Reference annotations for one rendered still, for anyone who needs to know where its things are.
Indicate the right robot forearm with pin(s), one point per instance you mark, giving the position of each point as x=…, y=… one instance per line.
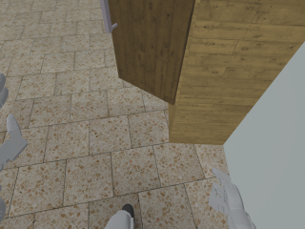
x=239, y=219

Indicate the handle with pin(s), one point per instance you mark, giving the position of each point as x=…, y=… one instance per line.
x=107, y=16

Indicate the left robot thigh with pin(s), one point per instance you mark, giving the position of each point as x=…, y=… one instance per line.
x=120, y=221

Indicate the cupboard door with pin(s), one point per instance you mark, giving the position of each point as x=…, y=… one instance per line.
x=149, y=43

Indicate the left robot shin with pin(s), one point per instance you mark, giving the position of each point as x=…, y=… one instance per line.
x=123, y=211

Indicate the robot right hand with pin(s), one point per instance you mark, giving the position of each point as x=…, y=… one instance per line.
x=229, y=197

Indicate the robot left hand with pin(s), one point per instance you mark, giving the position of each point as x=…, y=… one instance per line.
x=14, y=146

